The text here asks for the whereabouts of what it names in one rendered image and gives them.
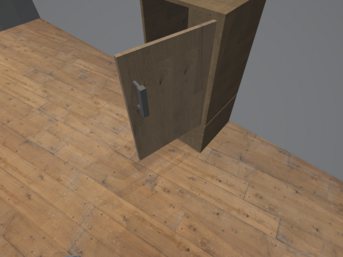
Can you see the handle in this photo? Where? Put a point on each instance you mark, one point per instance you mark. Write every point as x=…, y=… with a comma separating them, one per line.
x=143, y=102

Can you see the cupboard door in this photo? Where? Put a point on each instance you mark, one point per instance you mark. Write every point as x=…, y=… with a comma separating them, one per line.
x=174, y=70

